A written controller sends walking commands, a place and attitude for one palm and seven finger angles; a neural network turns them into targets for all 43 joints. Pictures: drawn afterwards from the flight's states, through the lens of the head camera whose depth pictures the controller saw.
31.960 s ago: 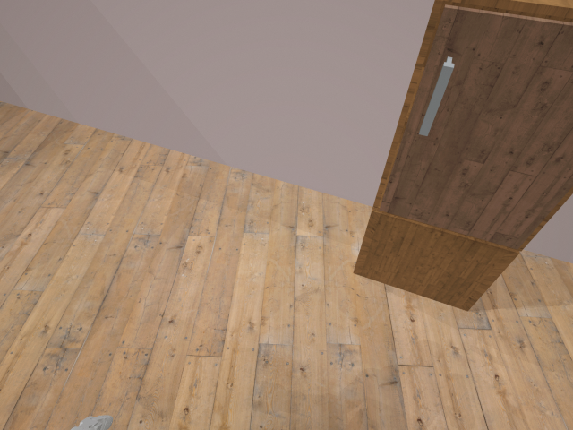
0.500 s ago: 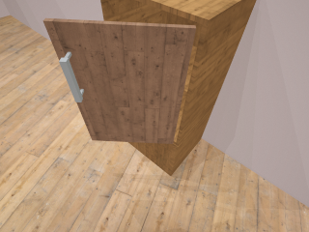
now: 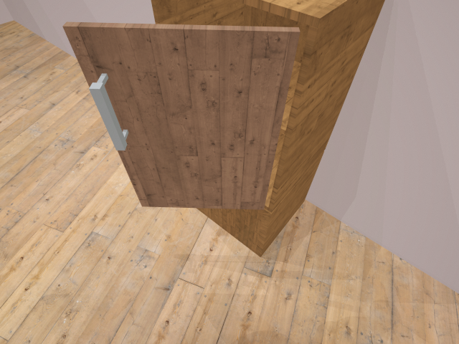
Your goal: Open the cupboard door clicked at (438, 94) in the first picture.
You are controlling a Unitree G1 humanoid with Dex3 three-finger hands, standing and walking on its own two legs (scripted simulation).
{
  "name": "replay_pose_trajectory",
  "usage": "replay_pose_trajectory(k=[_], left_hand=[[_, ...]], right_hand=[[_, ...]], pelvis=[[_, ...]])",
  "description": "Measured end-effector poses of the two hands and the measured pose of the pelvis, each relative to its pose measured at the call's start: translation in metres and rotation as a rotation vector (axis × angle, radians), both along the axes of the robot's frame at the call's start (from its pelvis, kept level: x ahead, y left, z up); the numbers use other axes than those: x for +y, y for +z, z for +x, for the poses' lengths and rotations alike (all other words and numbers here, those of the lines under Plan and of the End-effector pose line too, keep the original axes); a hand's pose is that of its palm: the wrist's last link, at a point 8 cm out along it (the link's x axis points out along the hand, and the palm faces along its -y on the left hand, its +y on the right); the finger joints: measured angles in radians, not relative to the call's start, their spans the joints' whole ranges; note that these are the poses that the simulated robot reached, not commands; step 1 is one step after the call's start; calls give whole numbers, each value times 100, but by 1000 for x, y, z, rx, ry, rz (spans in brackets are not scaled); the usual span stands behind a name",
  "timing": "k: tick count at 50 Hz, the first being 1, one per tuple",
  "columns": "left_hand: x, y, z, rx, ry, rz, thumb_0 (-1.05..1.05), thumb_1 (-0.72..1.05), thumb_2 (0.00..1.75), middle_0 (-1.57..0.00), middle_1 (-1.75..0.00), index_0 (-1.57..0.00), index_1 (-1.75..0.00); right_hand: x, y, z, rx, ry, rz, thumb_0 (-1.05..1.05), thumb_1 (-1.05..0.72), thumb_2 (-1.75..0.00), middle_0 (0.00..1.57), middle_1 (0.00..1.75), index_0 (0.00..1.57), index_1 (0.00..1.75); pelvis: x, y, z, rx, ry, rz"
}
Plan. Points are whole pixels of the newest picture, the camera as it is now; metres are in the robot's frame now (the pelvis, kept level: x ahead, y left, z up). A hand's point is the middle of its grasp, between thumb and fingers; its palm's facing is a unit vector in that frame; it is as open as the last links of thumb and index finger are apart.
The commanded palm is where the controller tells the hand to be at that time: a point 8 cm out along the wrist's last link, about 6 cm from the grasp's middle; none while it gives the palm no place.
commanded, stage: look again from close up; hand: left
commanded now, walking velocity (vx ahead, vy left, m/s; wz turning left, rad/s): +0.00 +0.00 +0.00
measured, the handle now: (112, 114) +0.54 +0.29 +0.08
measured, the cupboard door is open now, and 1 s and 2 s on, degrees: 38 38 38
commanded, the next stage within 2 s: shuffle to correct the standing spot in 0.38 s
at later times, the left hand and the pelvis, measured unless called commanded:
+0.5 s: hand out of the picture -0.02 +0.19 -0.17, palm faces -0.03 -0.97 -0.22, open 7.4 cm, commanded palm none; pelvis -0.03 +0.00 +0.00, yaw -1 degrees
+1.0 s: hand out of the picture +0.00 +0.23 -0.18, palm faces +0.03 -0.96 -0.26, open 7.4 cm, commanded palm none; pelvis +0.00 +0.03 -0.01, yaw -1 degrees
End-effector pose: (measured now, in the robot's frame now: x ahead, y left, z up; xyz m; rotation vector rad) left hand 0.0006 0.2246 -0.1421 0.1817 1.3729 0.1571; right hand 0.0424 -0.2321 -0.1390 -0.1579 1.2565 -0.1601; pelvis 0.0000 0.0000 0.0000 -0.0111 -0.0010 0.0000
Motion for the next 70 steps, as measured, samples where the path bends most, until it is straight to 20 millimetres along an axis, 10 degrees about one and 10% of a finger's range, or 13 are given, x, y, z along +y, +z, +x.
replay_pose_trajectory(k=[28, 56, 70], left_hand=[[14, 3, -29, 24, -28, -2, 0, 90, 90, -20, -30, -20, -30], [68, -7, 1, 28, 23, 37, 0, 90, 90, -20, -30, -20, -30], [51, 10, 54, -90, -56, 0, 0, 91, 90, -20, -30, -20, -30]], right_hand=[[-7, 6, -67, 112, -27, -15, 0, -91, -90, 20, 30, 20, 30], [44, -3, 36, -51, 34, -2, 0, -91, -90, 20, 30, 20, 30], [44, 7, 21, -22, -17, 8, 0, -91, -90, 20, 30, 20, 30]], pelvis=[[0, 5, -25, -12, -20, 15], [46, -10, 11, 9, -30, 36], [42, 7, 11, 0, -37, 24]])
